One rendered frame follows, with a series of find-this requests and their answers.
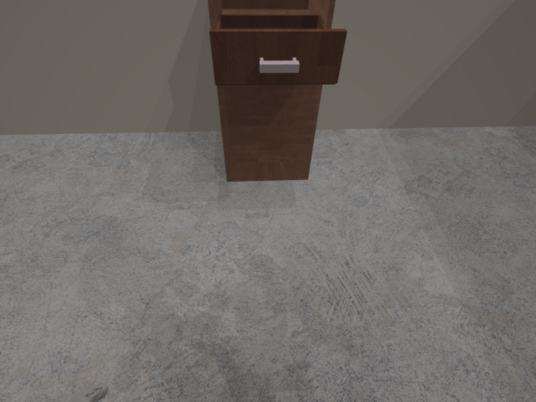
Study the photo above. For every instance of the handle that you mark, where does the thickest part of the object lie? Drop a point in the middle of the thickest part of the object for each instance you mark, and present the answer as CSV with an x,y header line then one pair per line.
x,y
279,66

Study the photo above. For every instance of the cabinet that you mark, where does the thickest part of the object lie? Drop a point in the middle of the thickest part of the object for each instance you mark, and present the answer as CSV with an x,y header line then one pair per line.
x,y
268,130

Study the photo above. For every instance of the left robot hand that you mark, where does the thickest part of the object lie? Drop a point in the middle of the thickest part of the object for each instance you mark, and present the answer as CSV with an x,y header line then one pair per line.
x,y
90,393

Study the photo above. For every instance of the drawer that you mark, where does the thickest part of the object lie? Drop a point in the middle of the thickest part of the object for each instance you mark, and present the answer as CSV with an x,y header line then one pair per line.
x,y
239,41

